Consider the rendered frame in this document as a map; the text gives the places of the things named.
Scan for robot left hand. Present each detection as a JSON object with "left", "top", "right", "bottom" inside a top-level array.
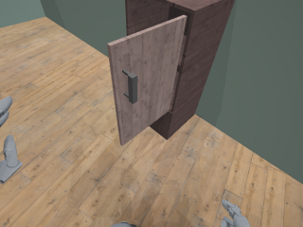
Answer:
[{"left": 0, "top": 96, "right": 23, "bottom": 184}]

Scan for robot right hand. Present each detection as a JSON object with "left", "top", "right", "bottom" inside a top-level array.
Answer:
[{"left": 221, "top": 200, "right": 251, "bottom": 227}]

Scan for handle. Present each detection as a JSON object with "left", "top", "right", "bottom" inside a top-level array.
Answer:
[{"left": 122, "top": 69, "right": 138, "bottom": 104}]

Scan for cupboard door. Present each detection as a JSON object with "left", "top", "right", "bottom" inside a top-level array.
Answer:
[{"left": 107, "top": 15, "right": 187, "bottom": 146}]

